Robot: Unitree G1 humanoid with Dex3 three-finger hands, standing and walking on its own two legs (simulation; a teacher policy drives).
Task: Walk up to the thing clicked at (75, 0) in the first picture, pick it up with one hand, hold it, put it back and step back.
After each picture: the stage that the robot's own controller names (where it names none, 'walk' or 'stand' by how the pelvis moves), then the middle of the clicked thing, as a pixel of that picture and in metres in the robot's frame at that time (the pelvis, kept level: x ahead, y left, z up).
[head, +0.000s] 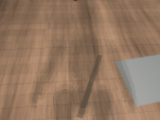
stand; out of the picture +2.41 +0.12 -0.72
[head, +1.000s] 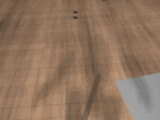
walk; (75, 14) +2.26 +0.28 -0.72
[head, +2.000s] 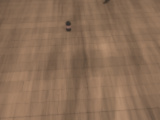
walk; (68, 26) +1.59 +0.28 -0.72
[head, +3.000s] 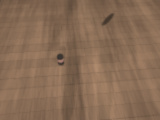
walk; (60, 59) +1.04 +0.27 -0.72
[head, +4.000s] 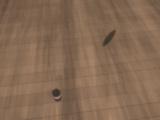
walk; (57, 95) +0.66 +0.26 -0.72
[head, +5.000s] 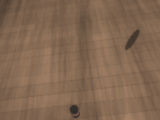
walk; (75, 111) +0.46 +0.16 -0.70
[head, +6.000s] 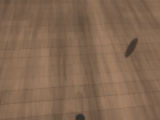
stand; out of the picture +0.38 +0.00 -0.69
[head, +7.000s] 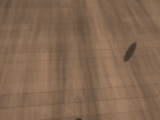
walk; out of the picture +0.37 +0.00 -0.71
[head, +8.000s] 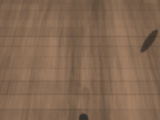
stand; (83, 119) +0.27 +0.01 -0.70
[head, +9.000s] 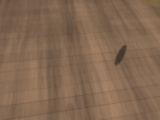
stand; out of the picture +0.33 +0.04 -0.70
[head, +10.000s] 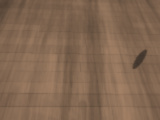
walk; out of the picture +0.35 +0.00 -0.72
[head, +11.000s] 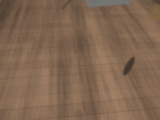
stand; out of the picture +0.39 +0.00 -0.70
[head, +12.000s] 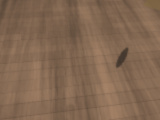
stand; out of the picture +0.35 +0.06 -0.72
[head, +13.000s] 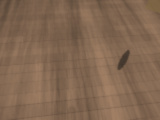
stand; out of the picture +0.35 +0.06 -0.73
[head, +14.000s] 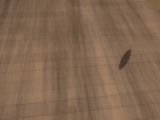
stand; out of the picture +0.33 +0.05 -0.73
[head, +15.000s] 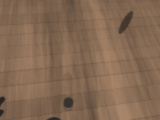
go down; (68, 104) +0.37 +0.05 -0.60
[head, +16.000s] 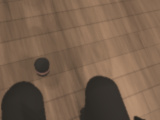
go down; (42, 67) +0.43 +0.12 -0.31
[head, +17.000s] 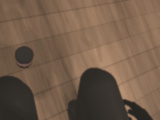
close in; (24, 58) +0.42 +0.13 -0.27
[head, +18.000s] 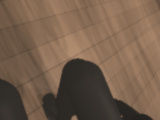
close; out of the picture +0.42 +0.16 -0.24
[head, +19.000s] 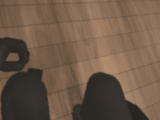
lift; (33, 82) +0.32 +0.14 -0.31
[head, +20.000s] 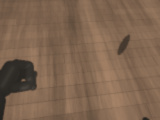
hold; out of the picture +0.28 +0.06 -0.65
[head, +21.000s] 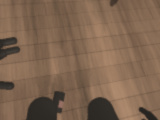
go down; (57, 102) +0.31 +0.06 -0.49
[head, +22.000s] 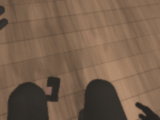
go down; (52, 89) +0.34 +0.06 -0.36
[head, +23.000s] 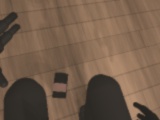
go down; (60, 85) +0.33 +0.03 -0.33
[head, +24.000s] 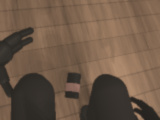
go down; (73, 85) +0.33 -0.01 -0.31
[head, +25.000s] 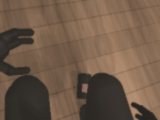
go down; (84, 86) +0.32 -0.07 -0.30
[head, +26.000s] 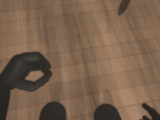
hold; (109, 116) +0.28 -0.18 -0.51
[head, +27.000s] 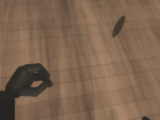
hold; out of the picture +0.22 -0.28 -0.64
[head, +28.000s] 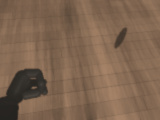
lower; out of the picture +0.19 -0.38 -0.67
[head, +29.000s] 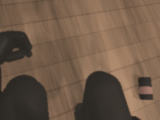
lower; (145, 88) +0.30 -0.44 -0.29
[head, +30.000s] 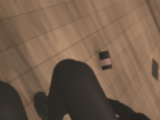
lower; (105, 60) +0.40 -0.53 -0.28
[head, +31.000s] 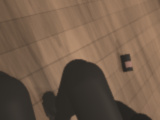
lower; (126, 63) +0.41 -0.64 -0.27
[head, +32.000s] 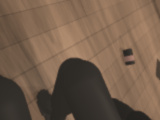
stand; (128, 57) +0.43 -0.75 -0.27
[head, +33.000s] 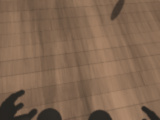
stand; out of the picture +0.13 -0.92 -0.56
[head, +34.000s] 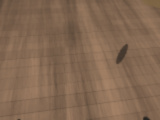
stand; out of the picture +0.02 -1.04 -0.68
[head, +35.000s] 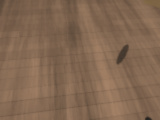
stand; out of the picture -0.01 -1.13 -0.68
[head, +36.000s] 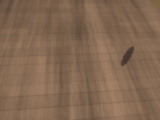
stand; out of the picture -0.02 -1.25 -0.73
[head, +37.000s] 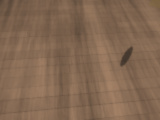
stand; out of the picture -0.05 -1.34 -0.75
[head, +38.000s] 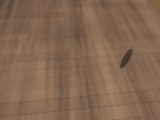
stand; out of the picture -0.07 -1.44 -0.75
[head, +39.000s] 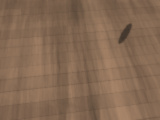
walk; out of the picture +0.02 -1.52 -0.72
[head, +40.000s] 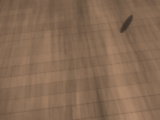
walk; out of the picture +0.21 -1.57 -0.73
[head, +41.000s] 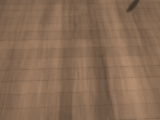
stand; out of the picture +0.36 -1.73 -0.72
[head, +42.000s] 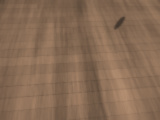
stand; out of the picture +0.45 -1.81 -0.74
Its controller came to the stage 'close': yes
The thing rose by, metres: 0.01
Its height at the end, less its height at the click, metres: -0.02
